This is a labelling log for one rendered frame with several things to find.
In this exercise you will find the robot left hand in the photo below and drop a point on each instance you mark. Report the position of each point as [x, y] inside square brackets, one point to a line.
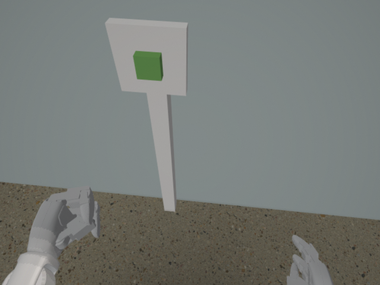
[47, 233]

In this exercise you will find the robot right hand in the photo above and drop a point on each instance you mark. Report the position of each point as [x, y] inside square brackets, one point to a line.
[313, 273]

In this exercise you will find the panel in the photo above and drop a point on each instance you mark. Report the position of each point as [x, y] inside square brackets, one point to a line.
[171, 39]

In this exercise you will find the button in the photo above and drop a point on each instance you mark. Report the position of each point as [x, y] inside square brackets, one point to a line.
[148, 65]

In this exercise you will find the robot left forearm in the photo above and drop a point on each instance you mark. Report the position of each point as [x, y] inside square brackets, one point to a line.
[33, 268]

